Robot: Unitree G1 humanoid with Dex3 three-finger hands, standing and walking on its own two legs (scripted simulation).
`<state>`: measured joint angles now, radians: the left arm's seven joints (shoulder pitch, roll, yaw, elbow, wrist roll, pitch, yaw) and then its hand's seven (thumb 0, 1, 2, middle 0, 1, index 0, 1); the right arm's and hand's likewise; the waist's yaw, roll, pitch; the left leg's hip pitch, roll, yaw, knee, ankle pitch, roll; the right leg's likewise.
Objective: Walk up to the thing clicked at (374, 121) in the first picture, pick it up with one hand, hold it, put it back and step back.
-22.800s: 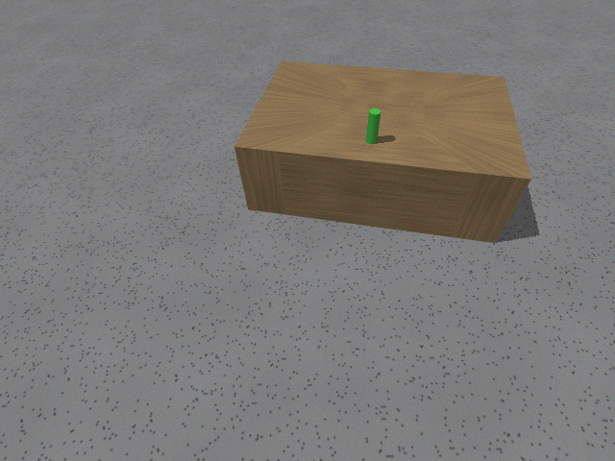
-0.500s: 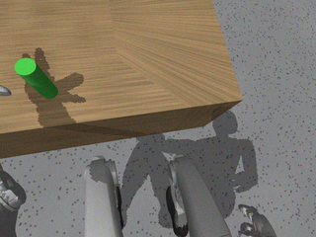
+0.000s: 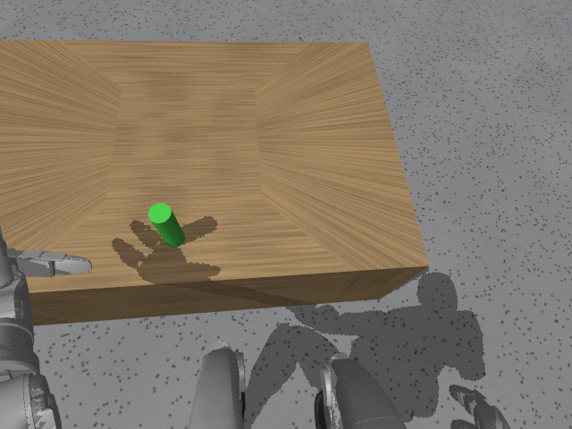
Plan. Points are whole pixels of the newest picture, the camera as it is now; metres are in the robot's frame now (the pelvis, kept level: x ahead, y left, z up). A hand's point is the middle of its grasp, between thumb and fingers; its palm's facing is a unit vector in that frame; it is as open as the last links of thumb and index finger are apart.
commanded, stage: home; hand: left
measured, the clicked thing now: (168, 226) +0.48 +0.23 -0.23
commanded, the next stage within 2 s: none
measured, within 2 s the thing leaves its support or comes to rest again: neither
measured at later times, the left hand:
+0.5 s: hand (134, 358) +0.21 +0.19 +0.01, palm faces +0.18 -0.94 -0.29, open 17.6 cm
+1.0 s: hand (162, 381) +0.19 +0.16 +0.01, palm faces +0.15 -0.95 -0.28, open 17.5 cm
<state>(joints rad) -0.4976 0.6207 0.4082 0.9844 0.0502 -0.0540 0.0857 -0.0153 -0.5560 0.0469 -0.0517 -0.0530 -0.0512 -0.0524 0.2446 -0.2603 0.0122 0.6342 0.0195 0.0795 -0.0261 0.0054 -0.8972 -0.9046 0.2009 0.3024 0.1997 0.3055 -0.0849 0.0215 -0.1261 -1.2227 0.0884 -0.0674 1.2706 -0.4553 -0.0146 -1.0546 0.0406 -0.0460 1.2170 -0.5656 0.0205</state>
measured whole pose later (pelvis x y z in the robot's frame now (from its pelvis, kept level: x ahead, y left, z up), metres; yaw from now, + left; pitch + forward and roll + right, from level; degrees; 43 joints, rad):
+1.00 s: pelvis +0.03 -0.03 +0.07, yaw +3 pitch +7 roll -1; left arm 0.45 0.20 -0.02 0.07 -0.02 0.17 0.14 -0.01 -0.55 0.06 -0.05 -0.06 -0.05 -0.06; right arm 0.27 -0.22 0.01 0.52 0.02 -0.05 -0.15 0.01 -0.90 -0.91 0.20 0.30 0.20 0.31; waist -0.02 0.03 -0.08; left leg -0.65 0.07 -0.03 0.89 -0.37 -0.05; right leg -0.52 0.01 -0.03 0.90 -0.50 -0.01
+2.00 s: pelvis +0.03 -0.02 +0.06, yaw +3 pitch +8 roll -1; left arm 0.47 0.21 -0.01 0.00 -0.01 0.23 0.13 -0.01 -0.55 0.06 -0.05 -0.06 -0.05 -0.06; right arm 0.28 -0.20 0.02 0.51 0.01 -0.10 -0.18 0.01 -0.89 -0.91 0.20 0.30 0.20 0.31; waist -0.02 0.03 -0.10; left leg -0.68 0.06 -0.03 0.94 -0.39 -0.04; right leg -0.54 0.01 -0.03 0.92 -0.51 0.00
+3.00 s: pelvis +0.03 -0.01 +0.09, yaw +3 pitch -1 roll +0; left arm 0.27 0.35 0.02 0.82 0.04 0.01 0.03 -0.01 0.12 0.66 -0.19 -0.27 -0.19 -0.27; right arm 0.20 -0.32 -0.05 0.91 -0.05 -0.01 0.00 0.01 -0.90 -0.90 0.20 0.30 0.20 0.30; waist 0.01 -0.01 0.03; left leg -0.40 0.03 0.01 0.72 -0.32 -0.01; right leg -0.27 -0.03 0.00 0.72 -0.44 0.02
